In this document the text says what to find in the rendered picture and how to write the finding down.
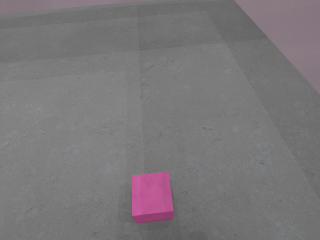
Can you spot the carton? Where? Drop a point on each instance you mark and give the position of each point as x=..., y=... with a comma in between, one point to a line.
x=151, y=197

